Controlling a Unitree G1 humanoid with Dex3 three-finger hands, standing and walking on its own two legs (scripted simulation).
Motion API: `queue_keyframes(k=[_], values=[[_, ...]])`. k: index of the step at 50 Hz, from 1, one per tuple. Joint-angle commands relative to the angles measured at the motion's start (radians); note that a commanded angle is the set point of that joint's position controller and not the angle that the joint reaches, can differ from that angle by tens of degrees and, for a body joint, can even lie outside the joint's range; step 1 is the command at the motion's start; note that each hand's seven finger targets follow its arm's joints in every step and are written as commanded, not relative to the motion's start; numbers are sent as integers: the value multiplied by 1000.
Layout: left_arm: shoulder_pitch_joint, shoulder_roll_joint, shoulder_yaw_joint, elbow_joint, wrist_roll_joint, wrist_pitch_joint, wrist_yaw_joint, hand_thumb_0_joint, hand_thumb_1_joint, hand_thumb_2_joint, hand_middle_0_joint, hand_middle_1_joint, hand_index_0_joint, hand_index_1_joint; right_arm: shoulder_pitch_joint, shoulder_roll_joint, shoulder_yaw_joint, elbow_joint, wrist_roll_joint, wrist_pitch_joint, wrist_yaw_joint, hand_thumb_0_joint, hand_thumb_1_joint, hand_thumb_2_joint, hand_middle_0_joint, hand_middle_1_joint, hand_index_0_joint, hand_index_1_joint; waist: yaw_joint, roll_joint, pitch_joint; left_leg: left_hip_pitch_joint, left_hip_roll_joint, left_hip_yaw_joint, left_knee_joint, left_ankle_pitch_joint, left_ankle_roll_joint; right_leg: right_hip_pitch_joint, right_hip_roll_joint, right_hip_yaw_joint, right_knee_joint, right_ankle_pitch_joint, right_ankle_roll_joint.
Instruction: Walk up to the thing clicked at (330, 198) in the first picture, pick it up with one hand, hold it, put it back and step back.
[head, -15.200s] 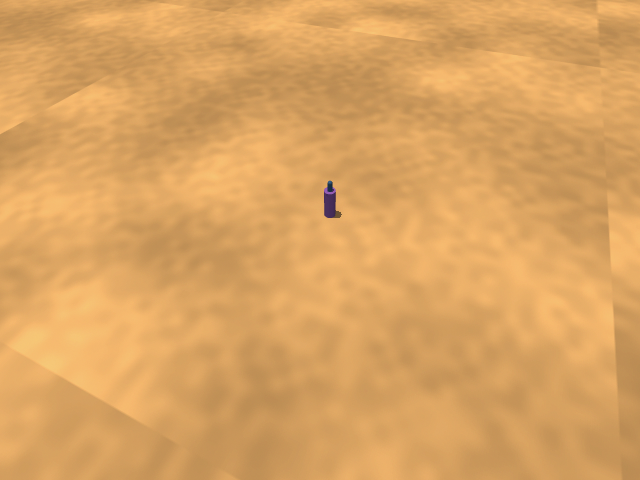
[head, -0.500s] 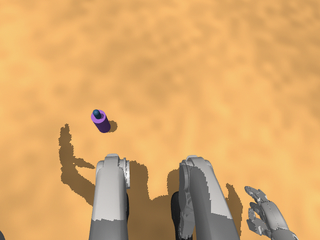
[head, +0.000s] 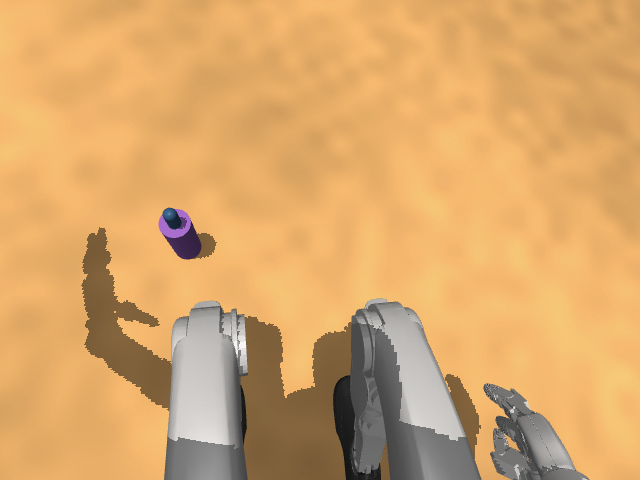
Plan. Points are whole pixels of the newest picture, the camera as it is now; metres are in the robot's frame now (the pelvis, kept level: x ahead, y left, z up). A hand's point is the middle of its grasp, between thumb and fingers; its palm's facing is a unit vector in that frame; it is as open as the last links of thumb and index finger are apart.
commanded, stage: go down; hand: left
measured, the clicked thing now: (179, 231) +0.48 +0.23 -0.30
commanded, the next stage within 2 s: approach in 0.14 s
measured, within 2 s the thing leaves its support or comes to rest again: neither
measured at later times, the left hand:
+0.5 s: hand out of the picture +0.41 +0.41 -0.04, palm faces +0.20 -0.98 -0.04, open 17.6 cm
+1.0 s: hand (115, 253) +0.42 +0.31 -0.24, palm faces +0.12 -0.99 +0.04, open 17.6 cm
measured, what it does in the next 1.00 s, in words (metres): lowers itself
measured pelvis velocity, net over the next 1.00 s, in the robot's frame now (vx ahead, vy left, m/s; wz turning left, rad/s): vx -0.01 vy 0.01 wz -0.13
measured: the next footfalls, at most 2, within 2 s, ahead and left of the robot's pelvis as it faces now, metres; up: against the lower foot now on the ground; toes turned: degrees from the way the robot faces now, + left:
none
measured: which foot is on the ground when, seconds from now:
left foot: down 0.00-1.00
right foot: down 0.00-1.00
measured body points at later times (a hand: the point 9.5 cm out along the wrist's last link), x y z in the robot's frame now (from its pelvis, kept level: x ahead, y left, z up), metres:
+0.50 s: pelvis +0.00 +0.00 -0.03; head +0.22 +0.08 +0.35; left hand +0.39 +0.46 -0.03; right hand +0.15 -0.27 -0.12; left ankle +0.09 +0.13 -0.36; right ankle +0.09 -0.11 -0.36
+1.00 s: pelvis -0.01 +0.01 -0.10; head +0.24 +0.14 +0.25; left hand +0.41 +0.37 -0.24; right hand +0.15 -0.26 -0.16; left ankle +0.09 +0.13 -0.36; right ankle +0.09 -0.11 -0.36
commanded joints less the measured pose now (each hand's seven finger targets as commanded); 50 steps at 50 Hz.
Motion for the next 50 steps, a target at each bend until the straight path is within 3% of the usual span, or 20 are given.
queue_keyframes(k=[1, 10, 11, 13, 19, 25, 27, 29, 30, 31, 36, 37, 38, 41, 43, 45, 46, 47, 49, 50], values=[[-215, 420, 65, -218, -38, -60, -3, 0, -588, 17, -43, -49, -56, -34, 122, -248, -84, -55, 5, -21, -22, 0, -889, -898, 200, 300, 200, 300, 38, 317, -621, 567, 16, 15, -296, 99, 21, 190, 9, -22, -206, 145, -51], [-238, 458, 80, -202, -41, -59, -6, 0, -611, 3, -50, -52, -63, -37, 123, -246, -69, -58, 3, -13, -21, 0, -895, -899, 200, 300, 200, 300, 23, 284, -584, 495, 10, 21, -265, 80, 28, 196, 9, -21, -205, 124, -47], [-217, 463, 95, -180, -45, -57, -7, 0, -606, 11, -46, -43, -56, -30, 118, -248, -66, -63, 2, -13, -21, 0, -892, -899, 200, 300, 200, 300, 33, 276, -583, 493, 9, 26, -259, 97, 29, 207, 10, -20, -204, 137, -47], [-224, 464, 90, -156, -43, -59, -12, 0, -604, 0, -68, -69, -72, -60, 115, -250, -61, -65, -1, -11, -20, 0, -887, -891, 199, 300, 200, 300, 20, 260, -572, 480, 11, 23, -246, 98, 31, 197, 12, -24, -201, 135, -46], [-237, 385, 56, -31, -81, -135, -28, 0, -593, 0, -54, -83, -66, -67, 75, -248, -27, -78, -16, -24, -10, 0, -895, -892, 200, 300, 200, 300, -35, 164, -449, 330, 13, 23, -164, 36, 41, 172, 25, -37, -181, 89, -35], [-254, 316, -1, 81, -96, -250, -14, 0, -600, 15, -51, -97, -68, -78, 58, -267, 15, -80, -53, -30, 7, 0, -893, -892, 200, 300, 200, 300, -71, 182, -447, 333, 21, 2, -86, 55, 25, 155, 37, -67, -118, 117, -34], [-238, 320, 9, 96, -94, -282, 3, 0, -611, 14, -56, -96, -69, -81, 45, -275, 26, -83, -69, -24, 13, 0, -895, -892, 200, 300, 200, 300, -63, 191, -448, 336, 24, 1, -57, 81, 21, 153, 39, -76, -96, 138, -33], [-249, 394, 49, 43, -85, -322, 26, 0, -611, 20, -57, -97, -68, -84, 28, -286, 36, -85, -86, -10, 19, 0, -895, -893, 199, 300, 200, 300, -39, 242, -477, 365, 30, -5, -41, 97, 13, 154, 43, -80, -67, 146, -35], [-232, 390, 51, 29, -80, -339, 34, 0, -611, 18, -55, -96, -68, -81, 21, -288, 39, -84, -95, -1, 22, 0, -896, -893, 200, 300, 200, 300, -32, 273, -497, 392, 34, -3, -30, 122, 10, 166, 42, -81, -55, 166, -34], [-214, 372, 44, 33, -78, -355, 40, 0, -611, 11, -58, -96, -71, -81, 24, -288, 46, -68, -102, 8, 26, 0, -899, -893, 200, 300, 200, 300, -33, 295, -494, 406, 37, -6, -24, 135, 6, 162, 43, -85, -41, 170, -35], [-195, 454, 102, -124, -68, -459, 79, 0, -611, 17, -72, -101, -75, -94, -24, -311, 77, -51, -147, 49, 35, 0, -909, -898, 200, 300, 200, 300, -17, 438, -553, 530, 56, -40, -2, 257, -17, 154, 49, -108, 36, 239, -41], [-119, 346, 32, -25, -70, -462, 76, 0, -611, 18, -73, -106, -76, -100, -55, -309, 92, -64, -151, 56, 39, 0, -916, -900, 200, 300, 200, 300, -48, 416, -497, 513, 59, -52, -4, 227, -18, 125, 49, -116, 41, 208, -42], [-201, 352, 36, -67, -78, -484, 79, 0, -611, 31, -68, -107, -70, -101, -60, -314, 97, -43, -159, 61, 38, 0, -914, -901, 200, 300, 200, 300, -66, 421, -484, 505, 62, -59, 17, 222, -18, 113, 52, -122, 48, 217, -40], [-177, 373, 40, -14, -83, -522, 92, 0, -609, 30, -69, -95, -72, -88, -89, -328, 128, -45, -179, 73, 36, 0, -908, -899, 200, 300, 200, 300, -89, 414, -457, 480, 65, -68, 58, 228, -16, 148, 57, -137, 61, 241, -33], [-168, 331, 13, 42, -87, -543, 102, 0, -597, 34, -65, -97, -70, -88, -137, -342, 144, -78, -190, 77, 37, 0, -910, -899, 200, 300, 200, 300, -113, 372, -414, 450, 68, -84, 72, 197, -14, 137, 60, -153, 65, 230, -30], [-152, 213, -62, 146, -97, -560, 107, 0, -611, 34, -57, -103, -78, -81, -157, -343, 169, -92, -201, 81, 41, 0, -903, -896, 200, 301, 200, 301, -156, 324, -360, 423, 68, -104, 83, 178, -16, 138, 62, -177, 69, 229, -26], [-144, 167, -97, 186, -102, -566, 115, 0, -611, 38, -54, -106, -76, -84, -167, -343, 175, -90, -201, 84, 43, 0, -904, -897, 200, 301, 200, 301, -161, 297, -323, 397, 67, -111, 85, 157, -17, 122, 63, -184, 72, 218, -25], [-150, 173, -94, 186, -107, -577, 130, 0, -611, 47, -50, -115, -77, -90, -170, -343, 182, -96, -207, 84, 45, 0, -903, -897, 200, 301, 200, 301, -162, 278, -320, 383, 66, -112, 100, 147, -14, 135, 67, -188, 65, 219, -22], [-132, 246, -47, 210, -101, -598, 176, 0, -611, 59, -46, -115, -76, -89, -181, -356, 194, -101, -219, 92, 51, 0, -901, -897, 200, 301, 200, 301, -139, 281, -320, 370, 65, -111, 118, 143, -15, 156, 70, -190, 73, 227, -20], [-147, 240, -61, 225, -93, -613, 203, 0, -611, 61, -44, -115, -77, -86, -191, -357, 205, -103, -225, 97, 55, 0, -899, -895, 200, 301, 200, 301, -149, 281, -297, 348, 64, -114, 118, 111, -16, 153, 71, -197, 78, 207, -20]])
